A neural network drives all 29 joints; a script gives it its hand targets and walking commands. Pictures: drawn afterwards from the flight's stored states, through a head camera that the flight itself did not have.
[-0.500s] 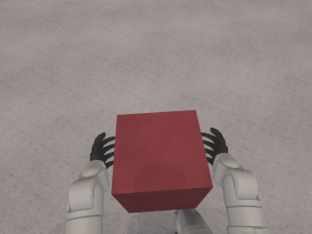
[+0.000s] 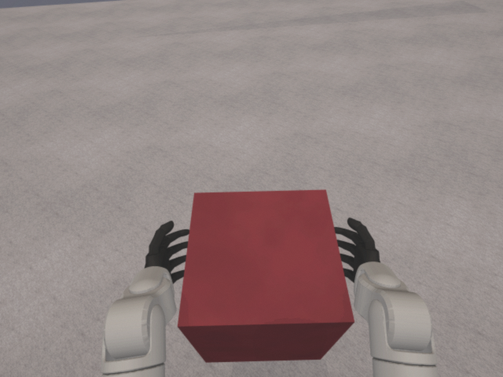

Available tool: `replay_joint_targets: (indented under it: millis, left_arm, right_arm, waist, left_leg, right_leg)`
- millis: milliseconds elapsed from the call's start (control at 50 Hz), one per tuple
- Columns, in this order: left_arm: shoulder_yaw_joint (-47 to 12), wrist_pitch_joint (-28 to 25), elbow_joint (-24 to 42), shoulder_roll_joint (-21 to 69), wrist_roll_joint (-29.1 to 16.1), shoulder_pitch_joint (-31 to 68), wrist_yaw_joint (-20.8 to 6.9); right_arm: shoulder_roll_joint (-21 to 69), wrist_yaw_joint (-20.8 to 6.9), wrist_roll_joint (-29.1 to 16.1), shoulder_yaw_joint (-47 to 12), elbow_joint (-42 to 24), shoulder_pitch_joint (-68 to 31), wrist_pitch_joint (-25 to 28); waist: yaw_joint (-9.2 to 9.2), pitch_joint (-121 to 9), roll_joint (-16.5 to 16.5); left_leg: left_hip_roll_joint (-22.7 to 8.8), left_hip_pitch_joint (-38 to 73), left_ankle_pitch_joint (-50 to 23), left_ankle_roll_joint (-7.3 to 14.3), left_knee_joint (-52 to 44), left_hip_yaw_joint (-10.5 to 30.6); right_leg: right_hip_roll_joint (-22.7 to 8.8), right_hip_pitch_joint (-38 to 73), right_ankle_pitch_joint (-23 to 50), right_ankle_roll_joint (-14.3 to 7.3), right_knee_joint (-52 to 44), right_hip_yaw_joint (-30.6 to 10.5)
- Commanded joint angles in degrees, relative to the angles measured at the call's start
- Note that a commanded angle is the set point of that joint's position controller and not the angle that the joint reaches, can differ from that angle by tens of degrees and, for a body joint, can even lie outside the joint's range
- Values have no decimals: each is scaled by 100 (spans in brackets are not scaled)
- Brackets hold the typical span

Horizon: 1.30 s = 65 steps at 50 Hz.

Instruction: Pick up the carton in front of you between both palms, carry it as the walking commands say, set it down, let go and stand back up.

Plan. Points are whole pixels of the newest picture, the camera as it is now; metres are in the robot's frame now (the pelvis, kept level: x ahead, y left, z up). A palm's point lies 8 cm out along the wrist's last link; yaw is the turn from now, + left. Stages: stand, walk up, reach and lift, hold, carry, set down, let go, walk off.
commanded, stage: carry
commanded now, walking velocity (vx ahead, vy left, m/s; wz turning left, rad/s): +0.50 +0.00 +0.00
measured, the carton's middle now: (261, 282) +0.30 +0.00 +0.00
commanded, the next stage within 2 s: none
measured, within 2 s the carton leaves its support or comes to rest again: neither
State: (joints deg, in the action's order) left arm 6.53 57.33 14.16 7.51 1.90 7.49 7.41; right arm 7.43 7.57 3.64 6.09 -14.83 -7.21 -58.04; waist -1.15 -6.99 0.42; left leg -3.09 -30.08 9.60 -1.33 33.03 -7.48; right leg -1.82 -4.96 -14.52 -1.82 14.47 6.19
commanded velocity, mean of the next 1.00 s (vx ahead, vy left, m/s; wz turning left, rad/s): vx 0.21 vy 0.00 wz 0.00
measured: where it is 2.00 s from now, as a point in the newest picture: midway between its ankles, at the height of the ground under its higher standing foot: (266, 342)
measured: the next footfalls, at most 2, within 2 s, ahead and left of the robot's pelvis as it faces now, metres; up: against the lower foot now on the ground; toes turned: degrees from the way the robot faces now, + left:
left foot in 0.10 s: +0.21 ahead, +0.12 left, +0.00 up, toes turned +9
right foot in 0.54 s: +0.50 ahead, -0.12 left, +0.00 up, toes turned +2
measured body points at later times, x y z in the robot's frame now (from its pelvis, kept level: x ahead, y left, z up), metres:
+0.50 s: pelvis +0.30 +0.00 -0.01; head +0.27 +0.00 +0.44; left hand +0.55 +0.15 +0.08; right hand +0.54 -0.16 +0.08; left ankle +0.17 +0.11 -0.75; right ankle +0.43 -0.13 -0.73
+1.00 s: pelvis +0.48 -0.02 -0.01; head +0.45 -0.01 +0.44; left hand +0.74 +0.13 +0.09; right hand +0.74 -0.17 +0.09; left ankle +0.48 +0.09 -0.75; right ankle +0.46 -0.11 -0.75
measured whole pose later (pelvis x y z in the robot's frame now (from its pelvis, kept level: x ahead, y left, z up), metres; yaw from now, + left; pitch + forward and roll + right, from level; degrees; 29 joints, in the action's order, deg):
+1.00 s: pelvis +0.48 -0.02 -0.01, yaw -1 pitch +2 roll +0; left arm 3.5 70.6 25.5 7.3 5.3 4.1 6.2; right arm 7.3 6.5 5.6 3.5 -25.1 -4.4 -70.7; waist -0.2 -8.3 0.5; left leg -3.8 -14.2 14.7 0.1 26.8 -9.7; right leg -3.2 -13.0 -15.5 -1.0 26.4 12.0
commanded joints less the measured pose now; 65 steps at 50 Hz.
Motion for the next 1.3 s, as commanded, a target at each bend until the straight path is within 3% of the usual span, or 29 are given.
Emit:
replay_joint_targets:
  millis: [0, 60, 80, 100, 120, 160, 180, 200, 260, 320, 420, 460, 500, 520, 540, 560, 580, 620, 640, 660, 720, 780, 800, 840, 860, 880, 940, 1000, 1280]
  left_arm:
    - [-3902, 383, 836, 4554, -1558, 1990, -914]
    - [-3915, 681, 1223, 4539, -1515, 1644, -946]
    - [-3914, 773, 1324, 4465, -1499, 1556, -956]
    - [-3958, 887, 1506, 4419, -1535, 1567, -977]
    - [-4076, 984, 1694, 4434, -1602, 1701, -999]
    - [-4164, 1045, 1723, 4656, -1677, 1887, -1062]
    - [-4171, 1042, 1690, 4811, -1689, 1902, -1090]
    - [-4174, 1032, 1637, 4928, -1690, 1869, -1108]
    - [-4177, 1018, 1552, 5033, -1611, 1701, -1087]
    - [-4165, 1040, 1566, 4954, -1533, 1548, -1038]
    - [-4206, 1147, 1764, 4713, -1586, 1565, -1013]
    - [-4176, 1195, 1760, 4584, -1627, 1628, -1020]
    - [-4094, 1227, 1646, 4447, -1641, 1582, -1013]
    - [-4051, 1244, 1621, 4390, -1623, 1582, -1015]
    - [-3974, 1269, 1580, 4292, -1599, 1504, -1012]
    - [-3928, 1257, 1487, 4292, -1599, 1584, -1024]
    - [-3926, 1235, 1425, 4475, -1687, 1378, -1055]
    - [-4048, 1125, 1540, 5036, -1730, 1523, -1144]
    - [-4092, 1069, 1592, 5267, -1756, 1636, -1181]
    - [-4134, 1019, 1659, 5405, -1773, 1717, -1212]
    - [-4224, 936, 1818, 5476, -1811, 1675, -1270]
    - [-4307, 945, 2029, 5278, -1854, 1684, -1267]
    - [-4319, 976, 2047, 5184, -1847, 1668, -1256]
    - [-4245, 1074, 1919, 4917, -1748, 1591, -1218]
    - [-4239, 1151, 1995, 4799, -1731, 1752, -1200]
    - [-4201, 1233, 1897, 4701, -1708, 1823, -1182]
    - [-4078, 1366, 1487, 4405, -1560, 1827, -1139]
    - [-3948, 1353, 1078, 4357, -1416, 1854, -1149]
    - [-3703, -117, -132, 5078, -974, 2396, -1610]
  right_arm:
    - [4721, -737, -1644, -4098, -867, -2299, -283]
    - [4662, -864, -1762, -4068, -1167, -1850, -582]
    - [4640, -904, -1751, -4018, -1209, -1635, -676]
    - [4512, -929, -1708, -3945, -1244, -1474, -757]
    - [4588, -962, -1768, -3982, -1230, -1560, -800]
    - [4818, -1049, -1922, -4062, -1487, -1780, -879]
    - [4925, -1083, -1978, -4128, -1579, -1929, -892]
    - [5001, -1109, -2034, -4199, -1660, -2068, -901]
    - [4996, -1164, -2116, -4294, -1659, -1990, -929]
    - [4843, -1186, -2078, -4255, -1628, -1806, -967]
    - [4596, -1131, -1906, -4098, -1624, -1604, -1055]
    - [4508, -1095, -1823, -4049, -1615, -1607, -1098]
    - [4390, -1046, -1770, -4004, -1586, -1682, -1140]
    - [4306, -1023, -1747, -3985, -1544, -1618, -1163]
    - [4199, -1007, -1731, -3972, -1552, -1688, -1191]
    - [4282, -995, -1784, -4066, -1664, -1736, -1235]
    - [4363, -1016, -1817, -4123, -1677, -1685, -1240]
    - [4942, -1099, -1936, -4300, -1707, -1927, -1157]
    - [5186, -1137, -1961, -4359, -1736, -2012, -1101]
    - [5366, -1156, -1975, -4396, -1744, -2017, -1046]
    - [5504, -1149, -1911, -4431, -1787, -1809, -912]
    - [5333, -1108, -1857, -4392, -1968, -1734, -904]
    - [5217, -1101, -1846, -4352, -2006, -1714, -942]
    - [4897, -1102, -1806, -4246, -1998, -1728, -1069]
    - [4800, -1113, -1784, -4203, -1881, -1845, -1105]
    - [4719, -1125, -1756, -4128, -1704, -1809, -1161]
    - [4411, -1148, -1679, -3922, -1287, -1730, -1279]
    - [4360, -1194, -1607, -3807, -927, -1824, -1255]
    - [5044, -1646, -1243, -3698, 135, -2512, 200]
  waist:
    - [-38, -795, 960]
    - [113, -1000, 533]
    - [201, -1255, 237]
    - [243, -1476, -1037]
    - [288, -1501, -1953]
    - [245, -1261, -1037]
    - [216, -1168, -446]
    - [178, -1050, -275]
    - [184, -881, -669]
    - [188, -652, -731]
    - [219, -334, -918]
    - [213, -215, -939]
    - [88, -469, -673]
    - [60, -758, -529]
    - [-9, -1107, 138]
    - [-45, -1744, 1555]
    - [-2, -1880, 1493]
    - [16, -1814, 799]
    - [54, -1631, 548]
    - [67, -1566, 543]
    - [36, -1715, 751]
    - [93, -1746, 647]
    - [93, -1636, 566]
    - [53, -1430, 132]
    - [44, -1215, -294]
    - [70, -1019, -450]
    - [109, -896, -302]
    - [105, -1089, -291]
    - [119, -1423, -75]
  left_leg:
    - [136, 239, -415, 34, -513, -356]
    - [370, 2029, -311, 165, -1035, -737]
    - [-94, 3074, 76, 295, -1041, -127]
    - [-1495, 3683, 558, 764, -1674, 2294]
    - [-2255, 4534, 203, 1466, -1996, 3755]
    - [-2051, 3948, -702, 1497, -1910, 2990]
    - [-1911, 3536, -534, 1263, -1984, 2486]
    - [-1776, 3142, -300, 1048, -2172, 2047]
    - [-1430, 2723, 30, 869, -2564, 1116]
    - [-1254, 2799, -200, 896, -2654, 661]
    - [-1140, 3023, -964, 770, -2435, 230]
    - [-1075, 3129, -1747, 630, -1997, 22]
    - [-768, 2862, -2789, 333, -766, -476]
    - [-600, 2333, -2545, 119, -24, -587]
    - [-350, 1586, -809, -115, 1140, -621]
    - [303, 121, 1406, -294, 2655, -297]
    - [230, -85, 2290, -205, 3332, 251]
    - [-172, 31, 2105, 26, 3045, 646]
    - [-375, 274, 1900, 58, 2155, 674]
    - [-302, 674, 1730, 55, 1373, 513]
    - [-50, 1346, 1479, -7, 172, 151]
    - [-138, 2020, -144, -16, -943, -130]
    - [-224, 2267, -579, -25, -1228, -126]
    - [-869, 2524, -1226, -5, -1233, 390]
    - [-963, 2141, -1335, 68, -1022, 434]
    - [-957, 1912, -1262, 78, -1022, 425]
    - [-857, 1953, -2241, 88, -810, 369]
    - [-825, 2105, -2891, 113, -599, 332]
    - [-733, 2172, -2311, 202, -365, 289]
  right_leg:
    - [-1132, 777, 2720, -403, -5, -431]
    - [-856, 57, 2918, -120, 1350, 118]
    - [-709, -763, 2346, 49, 2263, 266]
    - [-203, -1822, 858, 304, 3851, 451]
    - [265, -3332, -1118, 307, 4872, 96]
    - [-236, -3671, -1189, 69, 5754, -537]
    - [-448, -3514, -832, 39, 5469, -626]
    - [-611, -3316, -512, 54, 4982, -661]
    - [-475, -2896, -46, 190, 3807, -255]
    - [-424, -2871, 457, 302, 2622, 27]
    - [-283, -2650, 1108, 236, 1676, 373]
    - [-210, -2417, 1235, 187, 1428, 510]
    - [174, -1191, 1535, 155, 901, 943]
    - [40, -170, 1817, 135, 836, 792]
    - [-951, 736, 3269, 1, 850, -395]
    - [-2175, 2190, 4295, -976, 767, -2229]
    - [-2366, 1903, 4401, -1221, 431, -2491]
    - [-2074, 1315, 4375, -993, 387, -1551]
    - [-1901, 884, 4222, -729, 294, -1102]
    - [-1682, 515, 3926, -522, 171, -746]
    - [-1500, 373, 3296, -570, 132, -306]
    - [-1268, 35, 2569, -404, 452, 70]
    - [-1138, -185, 1997, -254, 540, 109]
    - [-916, -696, 823, 55, 747, 191]
    - [-759, -555, 901, 184, 658, 98]
    - [-814, -416, 1064, 215, 688, 35]
    - [-876, -387, 2193, 231, 1117, -11]
    - [-825, -343, 2518, 241, 1323, 33]
    - [-815, -307, 2333, 197, 1515, -20]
